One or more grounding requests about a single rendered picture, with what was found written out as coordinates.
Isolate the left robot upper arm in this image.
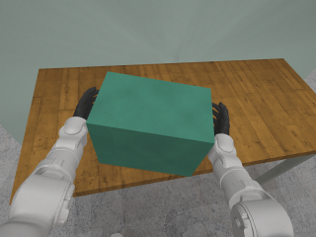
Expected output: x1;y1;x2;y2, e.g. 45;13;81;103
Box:
0;174;75;237

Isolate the right robot upper arm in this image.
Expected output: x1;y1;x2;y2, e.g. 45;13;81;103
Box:
231;198;294;237

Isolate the robot right hand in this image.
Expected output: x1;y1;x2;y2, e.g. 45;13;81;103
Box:
211;102;230;136

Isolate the table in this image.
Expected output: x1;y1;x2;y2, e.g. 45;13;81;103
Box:
9;58;316;205

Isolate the robot left hand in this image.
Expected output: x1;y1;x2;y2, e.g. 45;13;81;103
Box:
73;87;100;120

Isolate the right robot forearm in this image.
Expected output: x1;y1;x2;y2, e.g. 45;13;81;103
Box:
207;133;294;236

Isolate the carton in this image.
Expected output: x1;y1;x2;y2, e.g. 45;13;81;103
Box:
86;71;215;177

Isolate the left robot forearm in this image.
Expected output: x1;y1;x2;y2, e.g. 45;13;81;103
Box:
10;117;88;218

